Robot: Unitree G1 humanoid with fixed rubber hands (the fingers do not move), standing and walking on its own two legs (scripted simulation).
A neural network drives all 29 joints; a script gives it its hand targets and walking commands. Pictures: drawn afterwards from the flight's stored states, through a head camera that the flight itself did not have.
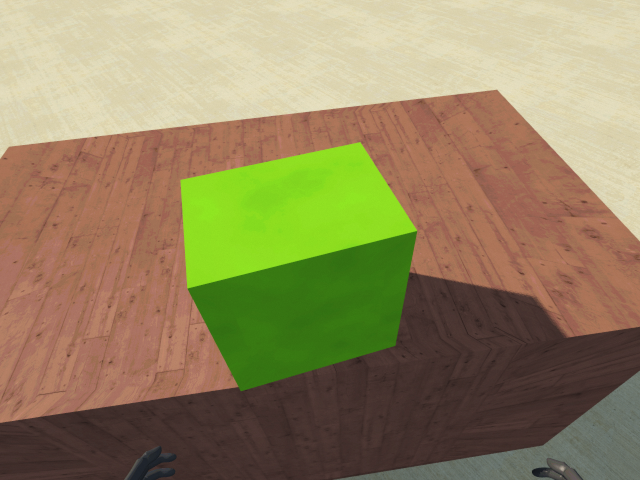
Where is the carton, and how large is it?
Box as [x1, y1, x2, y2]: [181, 142, 416, 390]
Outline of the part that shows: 360,142 181,180 187,288 240,390 389,347 395,344 416,230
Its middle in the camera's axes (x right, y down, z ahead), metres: -0.03 +0.04 +0.53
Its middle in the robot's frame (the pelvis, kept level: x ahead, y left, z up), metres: +0.39 +0.04 +0.05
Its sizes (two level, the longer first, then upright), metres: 0.236 0.173 0.250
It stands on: a pedestal, 0.69 m high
